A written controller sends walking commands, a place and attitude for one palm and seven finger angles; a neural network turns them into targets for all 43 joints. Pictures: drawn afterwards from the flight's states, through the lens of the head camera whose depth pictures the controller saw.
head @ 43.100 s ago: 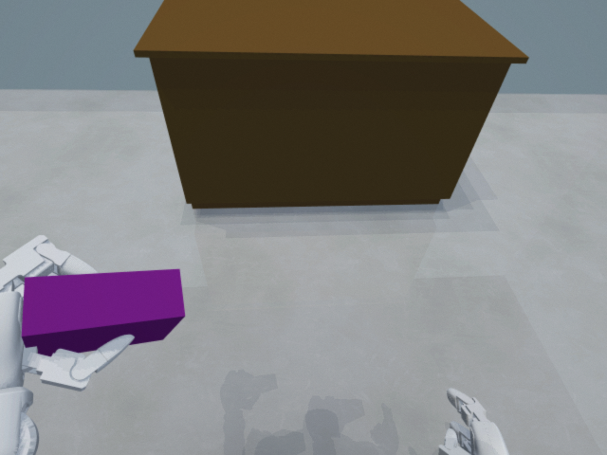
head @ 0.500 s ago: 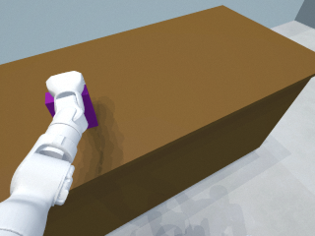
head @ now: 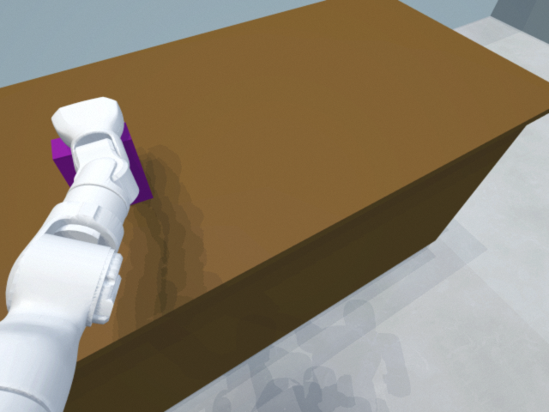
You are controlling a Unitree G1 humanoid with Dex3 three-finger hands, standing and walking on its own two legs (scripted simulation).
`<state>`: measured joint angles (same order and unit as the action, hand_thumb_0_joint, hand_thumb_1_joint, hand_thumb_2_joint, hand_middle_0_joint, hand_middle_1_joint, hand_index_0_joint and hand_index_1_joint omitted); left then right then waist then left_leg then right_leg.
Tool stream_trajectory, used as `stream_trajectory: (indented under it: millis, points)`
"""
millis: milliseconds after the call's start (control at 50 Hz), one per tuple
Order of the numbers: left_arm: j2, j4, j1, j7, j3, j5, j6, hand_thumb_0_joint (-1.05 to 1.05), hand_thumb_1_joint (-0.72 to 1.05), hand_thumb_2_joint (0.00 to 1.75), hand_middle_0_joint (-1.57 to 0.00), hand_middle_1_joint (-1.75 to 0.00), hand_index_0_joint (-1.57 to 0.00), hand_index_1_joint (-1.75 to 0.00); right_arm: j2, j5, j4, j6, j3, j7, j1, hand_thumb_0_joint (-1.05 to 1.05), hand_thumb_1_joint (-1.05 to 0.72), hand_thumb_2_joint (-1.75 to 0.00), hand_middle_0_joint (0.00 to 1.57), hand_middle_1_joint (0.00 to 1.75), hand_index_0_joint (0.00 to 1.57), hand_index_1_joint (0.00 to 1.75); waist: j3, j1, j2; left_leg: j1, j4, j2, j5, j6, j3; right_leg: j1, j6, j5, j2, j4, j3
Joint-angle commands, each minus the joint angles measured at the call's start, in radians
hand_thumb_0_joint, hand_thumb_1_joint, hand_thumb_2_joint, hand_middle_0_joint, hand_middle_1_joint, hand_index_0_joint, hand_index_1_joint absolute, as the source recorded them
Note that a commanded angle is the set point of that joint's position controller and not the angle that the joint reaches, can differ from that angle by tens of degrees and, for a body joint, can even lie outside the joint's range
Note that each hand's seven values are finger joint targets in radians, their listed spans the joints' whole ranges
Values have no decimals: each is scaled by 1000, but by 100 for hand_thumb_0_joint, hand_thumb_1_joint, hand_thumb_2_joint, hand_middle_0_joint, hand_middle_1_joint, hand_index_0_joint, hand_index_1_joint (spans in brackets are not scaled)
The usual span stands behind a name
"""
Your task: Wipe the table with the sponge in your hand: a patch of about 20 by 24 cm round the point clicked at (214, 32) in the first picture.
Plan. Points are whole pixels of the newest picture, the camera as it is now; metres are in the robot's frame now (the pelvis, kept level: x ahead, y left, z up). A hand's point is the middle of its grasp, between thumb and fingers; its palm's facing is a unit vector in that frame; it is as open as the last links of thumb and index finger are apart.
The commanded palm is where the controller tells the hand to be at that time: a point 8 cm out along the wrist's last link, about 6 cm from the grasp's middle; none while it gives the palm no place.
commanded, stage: wipe back along the third lane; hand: left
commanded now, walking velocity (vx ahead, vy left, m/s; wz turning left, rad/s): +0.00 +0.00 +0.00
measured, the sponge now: (111, 181) +0.47 +0.25 +0.05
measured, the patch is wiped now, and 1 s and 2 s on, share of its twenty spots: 0.85 0.85 0.85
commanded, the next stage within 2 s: slide back across to the middle lane in 1.66 s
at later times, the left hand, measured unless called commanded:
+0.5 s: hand (111, 170) +0.45 +0.23 +0.10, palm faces -0.01 -0.02 -1.00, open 9.4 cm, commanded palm +0.42 +0.21 +0.14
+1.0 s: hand (119, 185) +0.42 +0.21 +0.10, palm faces +0.02 -0.05 -1.00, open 9.4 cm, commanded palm +0.37 +0.19 +0.14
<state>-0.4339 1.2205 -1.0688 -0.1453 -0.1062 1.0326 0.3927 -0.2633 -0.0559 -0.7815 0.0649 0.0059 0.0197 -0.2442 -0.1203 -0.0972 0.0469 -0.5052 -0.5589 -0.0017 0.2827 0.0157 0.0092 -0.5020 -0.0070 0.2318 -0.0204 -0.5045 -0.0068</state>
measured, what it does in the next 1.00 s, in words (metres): stands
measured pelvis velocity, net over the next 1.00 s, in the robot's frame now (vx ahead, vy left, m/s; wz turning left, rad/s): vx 0.03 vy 0.00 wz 0.02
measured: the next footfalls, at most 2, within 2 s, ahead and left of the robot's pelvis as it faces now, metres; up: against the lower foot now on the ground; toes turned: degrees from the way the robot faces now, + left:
none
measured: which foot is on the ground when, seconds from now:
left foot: down 0.00-1.00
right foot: down 0.00-1.00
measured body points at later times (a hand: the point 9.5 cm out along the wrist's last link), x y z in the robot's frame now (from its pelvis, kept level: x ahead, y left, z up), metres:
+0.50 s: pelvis +0.02 +0.00 +0.01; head +0.03 -0.02 +0.45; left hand +0.44 +0.22 +0.16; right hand +0.17 -0.24 -0.12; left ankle -0.02 +0.11 -0.73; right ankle +0.00 -0.12 -0.73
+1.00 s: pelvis +0.03 +0.00 +0.01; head +0.03 -0.03 +0.45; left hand +0.41 +0.21 +0.16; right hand +0.22 -0.23 -0.11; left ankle -0.02 +0.11 -0.73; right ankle +0.00 -0.12 -0.73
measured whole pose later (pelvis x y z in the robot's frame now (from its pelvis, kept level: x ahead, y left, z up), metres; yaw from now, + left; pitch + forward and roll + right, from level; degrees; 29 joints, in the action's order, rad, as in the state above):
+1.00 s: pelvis +0.03 +0.00 +0.01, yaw +1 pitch +6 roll -1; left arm -0.27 0.55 -0.58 -0.10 -0.29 0.97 0.60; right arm -0.27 -0.09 -0.69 0.19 0.02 0.00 -0.11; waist -0.14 0.04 0.08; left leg -0.27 -0.49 0.00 0.32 0.01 0.02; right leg -0.27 -0.01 0.29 -0.02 -0.46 -0.02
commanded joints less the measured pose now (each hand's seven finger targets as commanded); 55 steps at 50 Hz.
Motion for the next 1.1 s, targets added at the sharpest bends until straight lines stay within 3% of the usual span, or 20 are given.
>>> stream_trajectory:
  millis: [0, 60, 160, 180, 200, 300, 380, 460, 520, 600, 640, 680, 700, 720, 760, 820, 840, 920, 1020, 1080]
  points:
    - [-192, -106, -333, -20, -4, 33, 5, 0, 10, 130, -120, -160, -120, -160, -155, 5, 80, -24, -54, 8, -63, 0, -90, -90, 20, 30, 20, 30, -358, 0, -15, 162, 36, 2, -303, 22, -5, 199, -31, -299, -15, 23, -16]
    - [-94, -140, -225, -7, -46, 23, -7, 0, 10, 130, -120, -160, -120, -160, -144, 7, 96, -19, -60, -3, -56, 0, -90, -90, 20, 30, 20, 30, -369, 20, -14, 196, 29, -5, -344, 22, -6, 201, -35, -323, -22, 25, -25]
    - [-63, -210, -122, -18, -25, -43, -10, 0, 10, 130, -120, -160, -120, -160, -142, -2, 108, -8, -60, -6, -9, 0, -90, -90, 20, 30, 20, 30, -309, 44, -69, 180, 54, -2, -323, 24, -14, 248, -31, -346, -18, 47, -30]
    - [-58, -235, -89, -20, -10, -59, -8, 0, 10, 130, -120, -160, -120, -160, -141, -4, 112, -8, -61, -7, 8, 0, -90, -90, 20, 30, 20, 30, -323, 65, -64, 189, 61, -1, -353, 23, -13, 271, -36, -372, -16, 46, -30]
    - [-19, -248, -57, -21, -41, -75, 3, 0, 10, 130, -120, -160, -120, -160, -138, -8, 117, -7, -59, -9, 19, 0, -90, -90, 20, 30, 20, 30, -303, 61, -77, 194, 63, 1, -350, 26, -17, 278, -32, -377, -16, 50, -32]
    - [7, -300, -20, -15, -76, -51, 65, 0, 10, 130, -120, -160, -120, -160, -139, -18, 118, 11, -48, -11, 78, 0, -90, -90, 20, 30, 20, 30, -221, 67, -66, 217, 85, 3, -342, 25, -13, 260, -41, -350, -17, 61, -43]
    - [42, -379, -25, -1, -94, -57, 98, 0, 10, 130, -120, -160, -120, -160, -130, -22, 137, 22, -45, -8, 131, 0, -90, -90, 20, 30, 20, 30, -237, 79, -57, 264, 95, 0, -362, 22, -4, 257, -49, -332, -17, 65, -48]
    - [108, -423, -31, 11, -157, -57, 131, 0, 10, 130, -120, -160, -120, -160, -122, -25, 159, 35, -36, -4, 170, 0, -90, -90, 20, 30, 20, 30, -227, 67, -81, 287, 90, 5, -349, 22, -7, 254, -48, -322, -17, 62, -55]
    - [60, -421, -46, 15, -122, -56, 145, 0, 10, 130, -120, -160, -120, -160, -124, -26, 165, 44, -30, 5, 193, 0, -90, -90, 20, 30, 20, 30, -222, 72, -112, 285, 96, 6, -322, 20, -4, 262, -46, -296, -13, 65, -53]
    - [84, -462, -27, 28, -143, -49, 155, 0, 10, 130, -120, -160, -120, -160, -115, -24, 183, 55, -23, 8, 221, 0, -90, -90, 20, 30, 20, 30, -243, 84, -67, 308, 87, 11, -363, 17, -11, 288, -53, -351, -8, 53, -47]
    - [108, -485, 5, 36, -159, -52, 161, 0, 10, 130, -120, -160, -120, -160, -112, -24, 196, 61, -21, 5, 230, 0, -90, -90, 20, 30, 20, 30, -249, 89, -77, 310, 82, 14, -379, 17, -13, 302, -53, -382, -7, 53, -47]
    - [78, -517, 26, 44, -130, -55, 165, 0, 10, 130, -120, -160, -120, -160, -112, -24, 206, 67, -18, 7, 250, 0, -90, -90, 20, 30, 20, 30, -260, 104, -74, 309, 85, 12, -392, 16, -9, 319, -57, -393, -5, 54, -44]
    - [113, -530, 30, 48, -168, -59, 168, 0, 10, 130, -120, -160, -120, -160, -111, -24, 211, 69, -17, 6, 252, 0, -90, -90, 20, 30, 20, 30, -249, 93, -69, 318, 79, 15, -390, 18, -16, 319, -54, -403, -5, 50, -46]
    - [82, -528, 57, 48, -136, -61, 173, 0, 10, 130, -120, -160, -120, -160, -114, -25, 209, 72, -19, 5, 250, 0, -90, -90, 20, 30, 20, 30, -244, 100, -93, 309, 79, 14, -389, 18, -13, 328, -54, -414, -5, 51, -47]
    - [109, -562, 67, 58, -162, -67, 183, 0, 10, 130, -120, -160, -120, -160, -112, -27, 218, 74, -16, 6, 264, 0, -90, -90, 20, 30, 20, 30, -248, 99, -99, 311, 76, 18, -397, 20, -20, 345, -52, -446, -1, 51, -43]
    - [96, -619, 186, 65, -143, -74, 188, 0, 10, 130, -120, -160, -120, -160, -116, -28, 238, 75, -18, -3, 276, 0, -90, -90, 20, 30, 20, 30, -273, 124, -107, 313, 67, 19, -444, 21, -18, 387, -54, -510, -1, 34, -45]
    - [129, -652, 200, 70, -173, -78, 192, 0, 10, 130, -120, -160, -120, -160, -114, -29, 245, 76, -16, -7, 286, 0, -90, -90, 20, 30, 20, 30, -276, 122, -95, 317, 66, 20, -450, 21, -23, 390, -53, -525, 0, 32, -45]
    - [124, -739, 309, 77, -162, -98, 210, 0, 10, 130, -120, -160, -120, -160, -116, -35, 262, 77, -17, -18, 311, 0, -90, -90, 20, 30, 20, 30, -245, 135, -134, 308, 67, 20, -456, 24, -24, 411, -50, -558, 1, 29, -47]
    - [123, -849, 411, 84, -164, -109, 243, 0, 10, 130, -120, -160, -120, -160, -116, -41, 278, 75, -16, -30, 346, 0, -90, -90, 20, 30, 20, 30, -230, 149, -154, 311, 69, 20, -450, 24, -28, 425, -48, -557, -1, 25, -47]
    - [109, -908, 449, 86, -155, -113, 262, 0, 10, 130, -120, -160, -120, -160, -113, -46, 291, 77, -10, -37, 382, 0, -90, -90, 20, 30, 20, 30, -198, 162, -123, 305, 84, 15, -425, 19, -22, 409, -53, -505, -2, 30, -43]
